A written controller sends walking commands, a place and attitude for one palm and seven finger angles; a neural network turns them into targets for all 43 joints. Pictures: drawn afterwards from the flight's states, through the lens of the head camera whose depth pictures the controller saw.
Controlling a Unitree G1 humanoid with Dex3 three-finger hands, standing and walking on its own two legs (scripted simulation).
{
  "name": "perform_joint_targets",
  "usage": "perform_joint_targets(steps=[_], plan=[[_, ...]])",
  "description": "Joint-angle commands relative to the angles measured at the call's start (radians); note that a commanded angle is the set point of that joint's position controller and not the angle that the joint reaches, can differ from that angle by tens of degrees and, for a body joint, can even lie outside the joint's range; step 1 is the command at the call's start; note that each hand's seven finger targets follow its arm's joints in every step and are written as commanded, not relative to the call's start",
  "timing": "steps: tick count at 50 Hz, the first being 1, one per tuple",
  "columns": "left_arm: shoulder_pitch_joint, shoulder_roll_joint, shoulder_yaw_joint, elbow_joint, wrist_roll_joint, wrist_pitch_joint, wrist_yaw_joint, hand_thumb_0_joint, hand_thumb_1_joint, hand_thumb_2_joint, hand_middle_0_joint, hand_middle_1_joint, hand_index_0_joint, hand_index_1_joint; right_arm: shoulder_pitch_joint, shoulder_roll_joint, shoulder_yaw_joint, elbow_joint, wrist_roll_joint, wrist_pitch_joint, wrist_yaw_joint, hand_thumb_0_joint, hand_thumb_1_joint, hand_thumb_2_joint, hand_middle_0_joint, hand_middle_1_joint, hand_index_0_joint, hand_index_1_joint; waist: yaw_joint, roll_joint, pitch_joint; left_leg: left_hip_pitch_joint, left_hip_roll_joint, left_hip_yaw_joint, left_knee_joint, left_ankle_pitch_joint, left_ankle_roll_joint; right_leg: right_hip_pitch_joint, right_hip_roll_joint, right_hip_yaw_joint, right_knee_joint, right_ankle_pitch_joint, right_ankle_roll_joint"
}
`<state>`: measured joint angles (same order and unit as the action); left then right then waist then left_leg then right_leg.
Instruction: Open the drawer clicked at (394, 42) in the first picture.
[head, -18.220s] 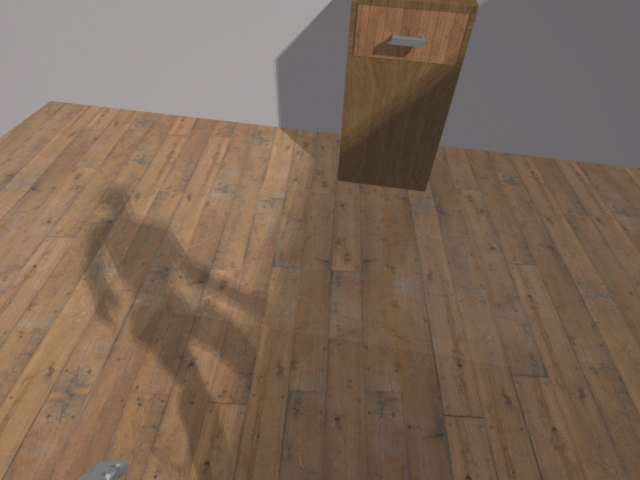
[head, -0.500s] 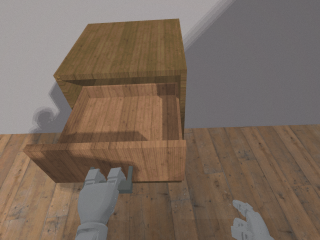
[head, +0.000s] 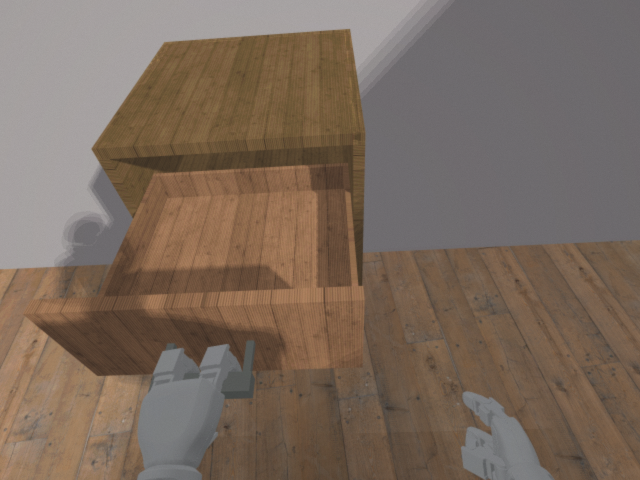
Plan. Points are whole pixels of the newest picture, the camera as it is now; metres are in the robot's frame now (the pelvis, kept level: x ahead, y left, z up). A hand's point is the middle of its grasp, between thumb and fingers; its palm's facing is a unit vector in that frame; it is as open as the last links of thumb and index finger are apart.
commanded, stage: open the thumb to release the handle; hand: left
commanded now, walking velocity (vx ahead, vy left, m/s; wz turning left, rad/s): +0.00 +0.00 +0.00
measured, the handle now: (206, 368) +0.26 +0.17 +0.01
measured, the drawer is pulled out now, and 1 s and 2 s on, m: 0.30 0.30 0.30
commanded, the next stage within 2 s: lift the hand off the handle in 0.52 s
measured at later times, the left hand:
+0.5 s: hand (202, 415) +0.21 +0.17 -0.01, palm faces +0.02 -0.15 -0.99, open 11.8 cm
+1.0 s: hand (204, 408) +0.22 +0.17 -0.01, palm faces +0.03 -0.15 -0.99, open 13.9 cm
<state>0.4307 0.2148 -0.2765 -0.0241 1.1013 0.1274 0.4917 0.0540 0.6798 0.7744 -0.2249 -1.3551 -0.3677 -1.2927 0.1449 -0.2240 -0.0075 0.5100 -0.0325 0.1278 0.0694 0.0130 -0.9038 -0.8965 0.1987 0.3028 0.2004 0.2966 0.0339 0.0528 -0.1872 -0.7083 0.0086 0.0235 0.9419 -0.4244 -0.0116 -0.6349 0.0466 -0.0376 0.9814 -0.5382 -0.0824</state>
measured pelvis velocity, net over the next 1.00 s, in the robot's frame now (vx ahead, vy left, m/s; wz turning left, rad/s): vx -0.01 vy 0.00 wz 0.02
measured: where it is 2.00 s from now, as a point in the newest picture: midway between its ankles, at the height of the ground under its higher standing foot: outside the picture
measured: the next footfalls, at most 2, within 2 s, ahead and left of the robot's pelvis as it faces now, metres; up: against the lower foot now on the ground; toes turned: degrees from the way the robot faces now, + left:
none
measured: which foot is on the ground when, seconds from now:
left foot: down 0.00-1.00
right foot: down 0.00-1.00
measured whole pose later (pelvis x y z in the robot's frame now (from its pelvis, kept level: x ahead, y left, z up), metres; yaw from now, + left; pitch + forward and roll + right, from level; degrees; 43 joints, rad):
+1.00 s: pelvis -0.01 +0.00 +0.00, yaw +1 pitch +10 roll +1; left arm 0.25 0.22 -0.31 0.11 1.08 0.18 0.48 0.00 -0.49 0.30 -0.30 -1.21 -0.32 -1.20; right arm 0.14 -0.21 -0.01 0.57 -0.02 0.15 0.02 0.01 -0.90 -0.90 0.20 0.30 0.20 0.30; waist 0.04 0.06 -0.16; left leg -0.70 0.00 0.00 0.92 -0.39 -0.01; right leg -0.61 0.04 -0.06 0.95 -0.51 -0.08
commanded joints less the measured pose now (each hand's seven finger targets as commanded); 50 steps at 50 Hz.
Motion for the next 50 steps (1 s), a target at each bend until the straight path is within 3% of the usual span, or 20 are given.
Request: perform_joint_targets(steps=[1,2,3,7,10,11,14,16,20,21,24,30,31,33,36,38,41,43,47,50], plan=[[-0.144,0.146,0.099,-0.144,0.014,-0.013,0.053,0.000,0.900,0.900,-0.400,-1.350,-0.400,-1.350,-0.148,-0.084,-0.032,-0.135,0.000,-0.039,-0.013,0.000,-0.900,-0.900,0.200,0.300,0.200,0.300,-0.016,-0.118,-0.117,0.115,-0.052,-0.020,-0.041,0.210,0.050,0.027,-0.033,0.106,-0.172,0.559,0.055],[-0.143,0.142,0.119,-0.134,0.024,-0.011,0.066,0.000,0.830,0.870,-0.395,-1.342,-0.395,-1.342,-0.147,-0.075,-0.035,-0.136,-0.006,-0.044,-0.022,0.000,-0.900,-0.900,0.200,0.300,0.200,0.300,0.008,-0.114,-0.144,0.114,-0.056,-0.011,-0.035,0.195,0.048,0.033,-0.034,0.108,-0.175,0.520,0.059],[-0.109,0.117,0.098,-0.092,0.025,-0.006,0.071,0.000,0.760,0.840,-0.390,-1.335,-0.390,-1.335,-0.145,-0.073,-0.033,-0.137,-0.003,-0.050,-0.025,0.000,-0.900,-0.900,0.200,0.300,0.200,0.300,0.000,-0.111,-0.102,0.108,-0.057,-0.016,-0.038,0.187,0.048,0.015,-0.032,0.095,-0.179,0.506,0.057],[-0.087,0.097,0.079,-0.108,-0.005,0.022,0.073,0.000,0.480,0.720,-0.370,-1.305,-0.370,-1.305,-0.150,-0.076,-0.038,-0.134,0.006,-0.048,-0.027,0.000,-0.900,-0.900,0.200,0.300,0.200,0.300,0.016,-0.086,-0.186,0.155,-0.056,-0.010,-0.049,0.235,0.049,0.068,-0.030,0.087,-0.176,0.564,0.056],[-0.094,0.077,0.042,-0.111,-0.021,0.045,0.051,0.000,0.270,0.630,-0.355,-1.283,-0.355,-1.283,-0.154,-0.076,-0.035,-0.134,0.013,-0.041,-0.029,0.000,-0.900,-0.900,0.200,0.300,0.200,0.300,0.008,-0.116,-0.187,0.166,-0.056,-0.011,-0.061,0.249,0.050,0.090,-0.033,0.083,-0.187,0.587,0.063],[-0.088,0.067,0.024,-0.112,-0.023,0.047,0.044,0.000,0.200,0.600,-0.350,-1.275,-0.350,-1.275,-0.148,-0.075,-0.037,-0.139,0.016,-0.040,-0.032,0.000,-0.900,-0.900,0.200,0.300,0.200,0.300,0.003,-0.119,-0.153,0.162,-0.056,-0.014,-0.069,0.238,0.052,0.084,-0.033,0.082,-0.197,0.575,0.064],[-0.105,0.108,0.060,-0.075,-0.011,0.047,0.034,0.000,-0.010,0.510,-0.335,-1.253,-0.335,-1.253,-0.156,-0.077,-0.027,-0.131,0.016,-0.039,-0.041,0.000,-0.900,-0.900,0.200,0.300,0.200,0.300,0.007,-0.142,-0.109,0.144,-0.055,-0.011,-0.083,0.203,0.052,0.072,-0.032,0.086,-0.220,0.502,0.063],[-0.100,0.094,0.046,-0.062,-0.005,0.039,0.027,0.000,-0.150,0.450,-0.325,-1.237,-0.325,-1.237,-0.156,-0.071,-0.025,-0.134,0.016,-0.041,-0.041,0.000,-0.900,-0.900,0.200,0.300,0.200,0.300,0.010,-0.145,-0.086,0.143,-0.057,-0.010,-0.085,0.190,0.053,0.062,-0.034,0.087,-0.228,0.480,0.065],[-0.131,0.115,0.066,-0.071,-0.006,0.031,0.022,0.000,-0.430,0.330,-0.305,-1.207,-0.305,-1.207,-0.159,-0.071,-0.020,-0.130,0.015,-0.041,-0.042,0.000,-0.900,-0.900,0.200,0.300,0.200,0.300,0.018,-0.094,-0.112,0.160,-0.057,-0.007,-0.090,0.188,0.051,0.070,-0.032,0.094,-0.234,0.446,0.059],[-0.115,0.094,0.045,-0.081,-0.006,0.027,0.021,0.000,-0.500,0.300,-0.300,-1.200,-0.300,-1.200,-0.153,-0.070,-0.026,-0.137,0.015,-0.042,-0.041,0.000,-0.900,-0.900,0.200,0.300,0.200,0.300,0.017,-0.075,-0.108,0.167,-0.057,-0.009,-0.092,0.192,0.051,0.063,-0.028,0.087,-0.230,0.432,0.053],[-0.127,0.076,0.024,-0.078,-0.010,0.026,0.020,0.000,-0.500,0.300,-0.300,-1.200,-0.300,-1.200,-0.150,-0.074,-0.028,-0.139,0.014,-0.039,-0.032,0.000,-0.900,-0.900,0.200,0.300,0.200,0.300,0.006,-0.069,-0.093,0.181,-0.052,-0.015,-0.094,0.194,0.053,0.041,-0.022,0.071,-0.236,0.394,0.046],[-0.156,0.093,0.043,-0.073,-0.001,0.018,0.028,0.000,-0.500,0.300,-0.300,-1.200,-0.300,-1.200,-0.160,-0.074,-0.028,-0.141,0.009,-0.037,-0.034,0.000,-0.900,-0.900,0.200,0.300,0.200,0.300,0.014,-0.099,-0.095,0.159,-0.053,-0.014,-0.088,0.169,0.053,0.029,-0.026,0.081,-0.238,0.354,0.050],[-0.151,0.051,-0.002,-0.067,-0.002,0.021,0.026,0.000,-0.500,0.300,-0.300,-1.200,-0.300,-1.200,-0.157,-0.074,-0.031,-0.145,0.009,-0.037,-0.031,0.000,-0.900,-0.900,0.200,0.300,0.200,0.300,0.003,-0.083,-0.081,0.162,-0.054,-0.017,-0.087,0.168,0.055,0.014,-0.025,0.077,-0.238,0.346,0.048],[-0.214,0.049,-0.008,-0.075,0.003,0.023,0.028,0.000,-0.500,0.300,-0.300,-1.200,-0.300,-1.200,-0.151,-0.077,-0.036,-0.138,0.009,-0.034,-0.030,0.000,-0.900,-0.900,0.200,0.300,0.200,0.300,-0.002,-0.075,-0.094,0.173,-0.051,-0.019,-0.089,0.166,0.056,0.002,-0.022,0.071,-0.237,0.314,0.045],[-0.197,0.066,0.010,-0.063,0.003,0.030,0.034,0.000,-0.500,0.300,-0.300,-1.200,-0.300,-1.200,-0.146,-0.076,-0.037,-0.137,0.011,-0.036,-0.033,0.000,-0.900,-0.900,0.200,0.300,0.200,0.300,0.004,-0.090,-0.113,0.174,-0.051,-0.018,-0.086,0.178,0.057,0.019,-0.021,0.066,-0.229,0.343,0.044],[-0.254,0.051,-0.013,-0.054,0.006,0.035,0.032,0.000,-0.500,0.300,-0.300,-1.200,-0.300,-1.200,-0.149,-0.076,-0.037,-0.128,0.010,-0.033,-0.035,0.000,-0.900,-0.900,0.200,0.300,0.200,0.300,-0.010,-0.107,-0.105,0.169,-0.051,-0.021,-0.086,0.168,0.059,0.009,-0.024,0.069,-0.236,0.336,0.049],[-0.255,0.078,0.019,-0.034,0.000,0.040,0.031,0.000,-0.500,0.300,-0.300,-1.200,-0.300,-1.200,-0.147,-0.076,-0.036,-0.122,0.014,-0.034,-0.043,0.000,-0.900,-0.900,0.200,0.300,0.200,0.300,-0.001,-0.114,-0.104,0.161,-0.052,-0.019,-0.092,0.151,0.058,0.018,-0.023,0.072,-0.242,0.311,0.049],[-0.312,0.078,0.013,-0.023,0.002,0.044,0.029,0.000,-0.500,0.300,-0.300,-1.200,-0.300,-1.200,-0.147,-0.076,-0.033,-0.111,0.013,-0.031,-0.049,0.000,-0.900,-0.900,0.200,0.300,0.200,0.300,-0.010,-0.122,-0.097,0.157,-0.052,-0.020,-0.092,0.146,0.059,0.012,-0.026,0.077,-0.249,0.306,0.052],[-0.307,0.081,0.012,-0.062,-0.008,0.045,0.027,0.000,-0.500,0.300,-0.300,-1.200,-0.300,-1.200,-0.154,-0.074,-0.033,-0.119,0.016,-0.030,-0.049,0.000,-0.900,-0.900,0.200,0.300,0.200,0.300,0.005,-0.065,-0.134,0.190,-0.052,-0.018,-0.103,0.168,0.058,0.037,-0.024,0.074,-0.250,0.321,0.046],[-0.312,0.099,0.019,-0.149,-0.023,0.046,0.024,0.000,-0.500,0.300,-0.300,-1.200,-0.300,-1.200,-0.158,-0.071,-0.034,-0.131,0.017,-0.027,-0.050,0.000,-0.900,-0.900,0.200,0.300,0.200,0.300,0.010,-0.059,-0.170,0.229,-0.052,-0.017,-0.116,0.205,0.061,0.078,-0.024,0.070,-0.255,0.359,0.044]])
